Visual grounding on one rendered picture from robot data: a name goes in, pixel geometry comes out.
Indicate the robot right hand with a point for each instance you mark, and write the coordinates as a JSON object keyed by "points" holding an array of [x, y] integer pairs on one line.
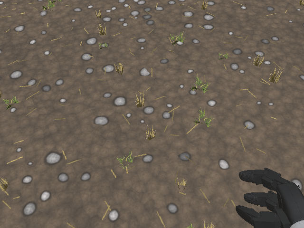
{"points": [[287, 204]]}

